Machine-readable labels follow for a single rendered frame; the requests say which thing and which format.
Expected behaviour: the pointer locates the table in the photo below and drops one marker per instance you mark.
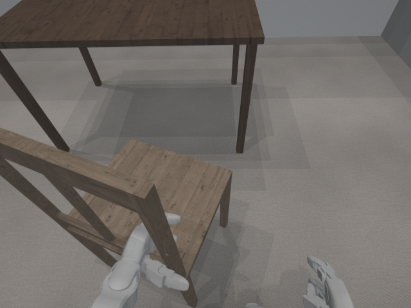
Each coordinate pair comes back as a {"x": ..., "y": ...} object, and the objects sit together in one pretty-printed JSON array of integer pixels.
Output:
[{"x": 126, "y": 23}]

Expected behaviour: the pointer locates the robot right hand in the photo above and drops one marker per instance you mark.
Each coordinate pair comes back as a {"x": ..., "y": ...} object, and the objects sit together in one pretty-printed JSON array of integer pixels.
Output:
[{"x": 333, "y": 294}]

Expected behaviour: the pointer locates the robot left hand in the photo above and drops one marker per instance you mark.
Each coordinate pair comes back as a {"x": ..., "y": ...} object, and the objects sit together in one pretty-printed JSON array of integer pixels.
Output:
[{"x": 139, "y": 244}]

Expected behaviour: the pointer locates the chair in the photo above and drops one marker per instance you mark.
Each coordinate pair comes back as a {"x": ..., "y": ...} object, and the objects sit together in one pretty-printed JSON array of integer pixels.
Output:
[{"x": 138, "y": 186}]

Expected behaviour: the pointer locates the left robot forearm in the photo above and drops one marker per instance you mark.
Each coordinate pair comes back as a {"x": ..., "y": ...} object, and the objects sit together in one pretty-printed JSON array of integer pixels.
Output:
[{"x": 119, "y": 287}]

